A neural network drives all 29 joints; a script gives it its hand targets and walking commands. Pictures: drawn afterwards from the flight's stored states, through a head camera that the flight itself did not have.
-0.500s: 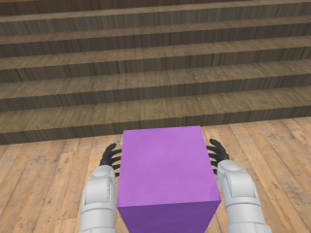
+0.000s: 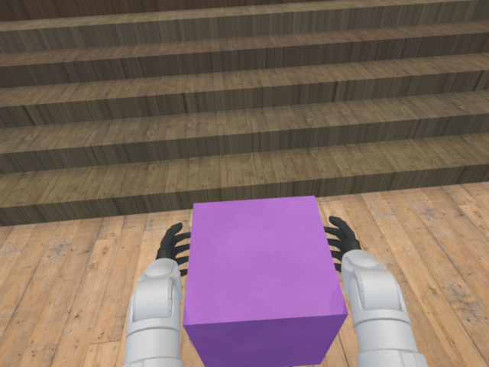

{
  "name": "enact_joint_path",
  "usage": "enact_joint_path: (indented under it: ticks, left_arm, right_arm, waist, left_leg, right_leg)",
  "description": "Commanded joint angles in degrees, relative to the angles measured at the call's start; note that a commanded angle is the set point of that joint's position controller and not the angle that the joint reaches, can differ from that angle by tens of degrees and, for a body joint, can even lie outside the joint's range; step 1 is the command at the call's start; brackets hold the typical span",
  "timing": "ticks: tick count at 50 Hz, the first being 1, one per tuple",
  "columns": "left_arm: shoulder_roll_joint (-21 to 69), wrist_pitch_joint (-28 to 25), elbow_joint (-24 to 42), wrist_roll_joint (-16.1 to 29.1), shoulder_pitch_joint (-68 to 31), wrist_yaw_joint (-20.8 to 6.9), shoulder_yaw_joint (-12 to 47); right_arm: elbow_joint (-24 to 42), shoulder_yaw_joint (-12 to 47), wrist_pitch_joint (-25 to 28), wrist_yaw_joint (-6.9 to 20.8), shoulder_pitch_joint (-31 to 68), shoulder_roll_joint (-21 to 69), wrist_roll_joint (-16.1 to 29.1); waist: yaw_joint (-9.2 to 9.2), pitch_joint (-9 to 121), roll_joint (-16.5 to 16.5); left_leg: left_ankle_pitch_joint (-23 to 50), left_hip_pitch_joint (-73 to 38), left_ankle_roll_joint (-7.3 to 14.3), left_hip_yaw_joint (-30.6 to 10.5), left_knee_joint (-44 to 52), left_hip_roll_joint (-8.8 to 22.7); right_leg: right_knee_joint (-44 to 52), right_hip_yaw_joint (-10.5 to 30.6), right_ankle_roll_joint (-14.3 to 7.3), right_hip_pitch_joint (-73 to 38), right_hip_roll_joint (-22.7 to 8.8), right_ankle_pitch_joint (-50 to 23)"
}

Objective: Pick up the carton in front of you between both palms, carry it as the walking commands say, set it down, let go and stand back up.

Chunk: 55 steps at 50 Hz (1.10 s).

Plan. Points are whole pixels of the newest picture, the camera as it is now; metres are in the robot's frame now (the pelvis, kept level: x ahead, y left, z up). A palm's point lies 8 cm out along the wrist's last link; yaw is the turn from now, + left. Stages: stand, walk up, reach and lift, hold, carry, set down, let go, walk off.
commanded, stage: hold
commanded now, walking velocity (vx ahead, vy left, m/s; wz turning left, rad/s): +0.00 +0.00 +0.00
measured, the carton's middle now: (259, 286) +0.29 +0.00 -0.02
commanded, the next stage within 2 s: carry in 0.26 s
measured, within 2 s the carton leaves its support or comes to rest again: neither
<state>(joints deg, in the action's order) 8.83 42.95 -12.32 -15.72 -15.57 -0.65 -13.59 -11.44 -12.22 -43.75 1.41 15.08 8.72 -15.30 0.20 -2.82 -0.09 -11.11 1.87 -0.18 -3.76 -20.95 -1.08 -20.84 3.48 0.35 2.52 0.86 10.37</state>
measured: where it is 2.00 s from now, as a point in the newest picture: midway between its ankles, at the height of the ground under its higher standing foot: (237, 246)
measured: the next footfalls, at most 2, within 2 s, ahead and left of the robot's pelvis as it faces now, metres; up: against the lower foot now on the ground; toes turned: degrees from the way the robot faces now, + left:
right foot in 0.74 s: +0.23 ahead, -0.09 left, +0.00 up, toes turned -9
left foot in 1.16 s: +0.56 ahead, +0.15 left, +0.00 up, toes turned +14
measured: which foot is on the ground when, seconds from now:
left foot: down 0.00-0.76, up 0.78-1.00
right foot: down 0.00-0.52, up 0.54-0.72, down 0.74-1.00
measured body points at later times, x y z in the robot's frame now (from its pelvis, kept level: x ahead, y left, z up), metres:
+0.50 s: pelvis +0.04 +0.01 -0.01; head +0.00 +0.02 +0.44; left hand +0.33 +0.17 +0.07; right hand +0.34 -0.13 +0.07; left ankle +0.02 +0.13 -0.74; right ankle +0.02 -0.12 -0.75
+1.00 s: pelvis +0.27 +0.01 +0.00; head +0.26 +0.01 +0.45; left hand +0.51 +0.18 +0.09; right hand +0.53 -0.12 +0.09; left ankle +0.34 +0.14 -0.70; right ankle +0.19 -0.08 -0.75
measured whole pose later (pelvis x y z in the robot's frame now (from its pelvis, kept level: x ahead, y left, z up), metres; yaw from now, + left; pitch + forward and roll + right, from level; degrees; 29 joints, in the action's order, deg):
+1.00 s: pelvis +0.27 +0.01 +0.00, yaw +3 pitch +5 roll +1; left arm 7.4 69.2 28.3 -0.8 0.3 9.3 -3.6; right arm 28.6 -3.3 -69.3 -8.4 -0.6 7.4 -0.4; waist -2.6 9.4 0.8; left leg -12.7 34.1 -0.7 7.0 -44.6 5.6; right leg -15.2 -11.7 -1.7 5.4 -1.5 15.4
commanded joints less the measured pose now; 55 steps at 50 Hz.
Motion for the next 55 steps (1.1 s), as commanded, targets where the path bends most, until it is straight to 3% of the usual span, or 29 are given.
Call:
enact_joint_path:
  ticks: [1,12,13,15,16,19,22,23,24,25,26,27,28,29,31,34,36,37,38,39,40,41,42,43,45,49,51,54,55]
  left_arm:
    - [50.56,-1.16,2.74,14.20,-25.61,-12.44,31.18]
    - [50.28,-0.97,4.47,14.61,-23.45,-12.04,31.93]
    - [50.40,-0.39,4.53,15.67,-26.25,-12.12,33.38]
    - [50.94,-0.03,5.95,16.67,-26.29,-12.03,34.50]
    - [51.36,0.25,7.71,17.33,-27.74,-11.84,35.78]
    - [51.93,2.14,11.56,19.22,-27.33,-10.70,38.58]
    - [51.25,5.86,17.49,20.81,-24.72,-8.74,42.07]
    - [50.58,7.25,19.49,21.09,-24.51,-8.10,42.54]
    - [50.07,8.73,21.51,21.83,-23.79,-7.46,43.58]
    - [49.31,10.17,23.55,22.61,-22.90,-6.79,44.32]
    - [48.66,11.71,25.58,23.29,-22.08,-6.09,44.94]
    - [47.38,13.39,27.56,23.92,-21.21,-5.46,45.55]
    - [46.05,14.93,29.65,25.11,-21.21,-4.88,46.53]
    - [45.61,16.27,31.37,26.35,-20.25,-4.24,47.36]
    - [46.01,18.45,34.93,28.19,-16.87,-2.86,48.20]
    - [46.72,21.03,40.13,28.35,-10.87,-0.50,47.62]
    - [46.45,22.37,42.66,27.56,-6.19,0.93,46.25]
    - [45.83,23.05,43.57,27.00,-3.61,1.63,45.26]
    - [43.46,23.71,43.77,25.96,-2.41,2.58,43.55]
    - [41.18,24.16,43.30,25.09,-3.52,3.59,42.12]
    - [40.51,24.68,44.84,25.33,-4.89,4.41,41.57]
    - [40.61,25.05,46.03,25.90,-6.08,4.99,41.67]
    - [40.85,25.35,47.08,26.71,-7.55,5.42,42.10]
    - [41.20,25.53,47.75,27.59,-9.01,5.69,42.70]
    - [40.80,25.74,47.87,29.09,-9.38,5.77,43.85]
    - [38.26,25.95,46.24,30.18,-6.72,5.52,44.47]
    - [37.81,25.89,46.15,30.34,-5.58,5.16,44.57]
    - [38.26,25.63,46.71,29.98,-4.63,4.25,44.88]
    - [38.49,25.53,47.01,29.75,-4.46,3.87,45.14]
  right_arm:
    - [3.15,30.43,1.74,11.25,25.66,50.69,13.68]
    - [5.15,31.21,1.68,11.00,23.82,49.94,14.13]
    - [4.59,32.15,1.28,11.11,26.39,50.45,14.76]
    - [6.99,33.60,0.92,11.02,27.38,50.89,16.27]
    - [8.25,34.89,0.59,10.85,28.43,51.31,17.06]
    - [12.43,38.21,-1.27,9.86,29.13,51.70,18.99]
    - [17.88,42.15,-4.97,8.55,27.64,51.65,21.87]
    - [19.81,42.95,-6.32,8.14,27.76,51.27,22.60]
    - [21.42,43.60,-7.73,7.52,26.73,50.76,23.26]
    - [22.84,43.88,-9.13,6.74,25.21,49.99,23.67]
    - [23.67,43.76,-10.58,5.81,22.32,48.72,23.60]
    - [24.02,43.17,-11.98,4.68,18.87,47.57,23.22]
    - [26.05,42.51,-13.32,3.43,16.54,46.62,22.60]
    - [29.21,42.33,-14.74,2.31,15.50,46.04,22.41]
    - [35.32,43.47,-17.25,0.53,14.21,45.67,23.58]
    - [42.04,45.14,-20.07,-0.91,11.00,45.84,26.17]
    - [45.05,45.83,-21.68,-1.49,8.37,45.20,27.76]
    - [46.45,45.92,-22.45,-1.81,7.08,44.10,28.45]
    - [47.61,45.64,-23.41,-2.29,8.85,41.78,29.02]
    - [48.90,45.73,-24.32,-2.88,11.20,39.50,29.74]
    - [49.22,46.02,-24.90,-3.46,11.83,38.75,30.60]
    - [48.83,45.46,-25.18,-3.88,12.10,38.92,31.08]
    - [47.72,44.59,-25.25,-4.32,11.45,39.52,30.86]
    - [46.56,43.48,-25.21,-4.76,10.43,40.03,30.41]
    - [44.48,41.59,-24.97,-5.87,7.66,39.98,28.50]
    - [42.03,39.01,-24.66,-7.87,2.49,38.39,24.62]
    - [42.88,39.23,-24.56,-8.16,1.83,38.19,24.06]
    - [45.47,41.12,-24.30,-7.37,2.99,38.82,24.87]
    - [46.04,41.73,-24.19,-6.91,3.12,39.09,25.17]
  waist:
    - [-0.01,13.66,-0.06]
    - [-0.12,13.46,-0.10]
    - [-0.42,15.80,-0.01]
    - [-0.42,14.51,0.25]
    - [-0.33,12.47,0.59]
    - [-0.68,16.68,2.41]
    - [-0.66,18.83,8.13]
    - [-0.57,17.55,8.57]
    - [-0.45,16.76,6.97]
    - [-0.27,16.14,2.56]
    - [0.39,16.38,-6.19]
    - [0.95,15.63,-14.89]
    - [1.26,13.15,-15.39]
    - [1.51,13.38,-11.42]
    - [1.58,16.91,-7.59]
    - [1.26,19.03,-9.74]
    - [0.05,21.33,-6.67]
    - [-0.53,23.82,-3.81]
    - [-1.89,26.23,6.27]
    - [-1.84,23.40,16.62]
    - [-1.88,21.05,11.61]
    - [-1.69,19.23,6.24]
    - [-1.56,18.76,2.13]
    - [-1.51,18.23,0.68]
    - [-1.39,17.18,2.53]
    - [-1.29,14.18,5.67]
    - [-1.45,12.52,7.74]
    - [-1.62,10.83,9.95]
    - [-1.46,11.28,10.07]
  left_leg:
    - [9.18,-0.64,0.02,-0.49,3.37,-3.93]
    - [10.96,-1.26,-0.06,-0.65,3.47,-4.04]
    - [2.39,5.21,0.66,0.76,-0.81,6.84]
    - [-24.35,11.31,1.02,-1.67,1.79,5.24]
    - [-30.20,14.31,1.04,-1.86,1.25,4.93]
    - [-17.10,15.18,0.73,1.82,-5.88,3.68]
    - [-14.76,16.94,0.24,7.58,-9.98,0.43]
    - [-14.46,15.46,0.42,8.30,-7.01,0.63]
    - [-13.87,12.36,0.74,7.58,-4.38,1.37]
    - [-14.26,8.13,1.51,3.78,-0.89,4.05]
    - [-17.07,2.30,4.07,-7.01,3.77,11.21]
    - [-11.49,-4.77,8.12,-18.92,6.84,18.44]
    - [-0.70,-8.89,11.44,-23.13,6.44,21.30]
    - [8.41,-10.71,12.64,-21.69,5.04,21.39]
    - [14.57,-11.97,10.99,-14.29,3.99,19.53]
    - [11.76,-5.87,7.69,-4.56,3.43,15.52]
    - [9.50,7.47,4.60,3.97,-3.38,12.00]
    - [7.89,17.07,2.81,6.91,-10.00,10.61]
    - [-3.76,28.00,0.49,11.34,-24.55,7.07]
    - [-17.97,42.75,-0.16,11.42,-36.56,1.10]
    - [-18.93,45.97,1.39,5.81,-43.95,5.17]
    - [-17.39,46.71,2.08,4.86,-46.44,7.51]
    - [-13.63,45.55,2.12,4.52,-45.77,9.16]
    - [-10.47,43.85,1.65,4.65,-42.01,10.11]
    - [-5.95,40.02,0.24,7.20,-34.26,8.93]
    - [1.00,35.90,-0.92,11.86,-19.53,6.45]
    - [3.67,32.87,-0.60,14.28,-14.44,4.95]
    - [7.85,27.94,0.99,15.96,-10.26,4.28]
    - [7.65,24.78,1.58,17.03,-9.33,3.68]
  right_leg:
    - [2.57,0.72,-0.05,-4.29,4.07,-9.19]
    - [2.70,0.92,-0.04,-4.28,4.32,-10.32]
    - [-1.61,-0.76,-0.36,1.97,-6.27,-1.60]
    - [1.72,1.47,-1.06,7.48,-5.21,24.54]
    - [2.09,2.46,-1.53,9.98,-5.38,30.71]
    - [2.16,4.67,-3.31,8.37,-8.03,22.08]
    - [6.62,11.23,-6.56,7.78,-12.54,27.28]
    - [6.07,11.05,-6.81,10.29,-12.99,28.55]
    - [3.85,8.04,-5.87,13.37,-11.54,27.26]
    - [-1.79,2.95,-4.20,17.60,-8.65,23.00]
    - [-13.82,-3.57,-2.17,24.99,-4.91,17.71]
    - [-23.08,-8.96,-0.18,35.51,-1.97,16.14]
    - [-23.71,-9.22,-0.22,43.01,-2.41,20.73]
    - [-23.90,-8.77,-0.44,44.36,-3.04,22.70]
    - [-18.92,-10.03,-0.48,40.40,-2.35,18.23]
    - [-10.59,-14.13,-0.25,28.72,0.01,8.82]
    - [-1.21,-17.04,-0.60,6.29,1.43,0.27]
    - [-1.21,-13.55,-1.88,-7.73,-1.80,0.37]
    - [4.78,4.71,-5.70,-16.37,-14.35,14.47]
    - [9.87,26.74,-12.51,-19.60,-26.48,16.33]
    - [9.14,28.26,-15.53,-16.24,-28.85,12.95]
    - [8.83,23.93,-15.17,-12.14,-26.87,8.37]
    - [9.85,18.50,-13.36,-9.15,-24.97,7.32]
    - [11.68,13.78,-11.47,-6.53,-23.34,8.30]
    - [13.43,5.26,-9.12,-3.63,-19.87,4.53]
    - [13.19,-4.10,-7.77,-2.59,-16.33,-5.28]
    - [11.98,-7.60,-6.81,-1.98,-14.98,-10.52]
    - [10.55,-9.71,-5.51,-1.63,-15.19,-13.09]
    - [7.95,-11.08,-4.99,-1.70,-15.15,-17.02]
